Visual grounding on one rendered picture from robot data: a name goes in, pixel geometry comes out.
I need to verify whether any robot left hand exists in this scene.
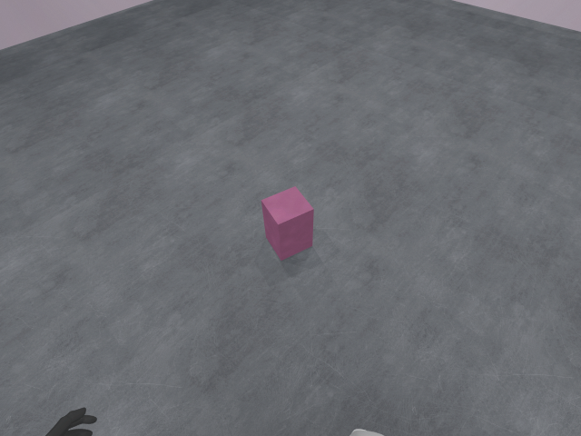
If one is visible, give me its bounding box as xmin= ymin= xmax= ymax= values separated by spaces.
xmin=45 ymin=408 xmax=97 ymax=436

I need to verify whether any carton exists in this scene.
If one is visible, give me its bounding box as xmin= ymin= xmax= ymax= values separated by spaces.
xmin=261 ymin=186 xmax=314 ymax=261

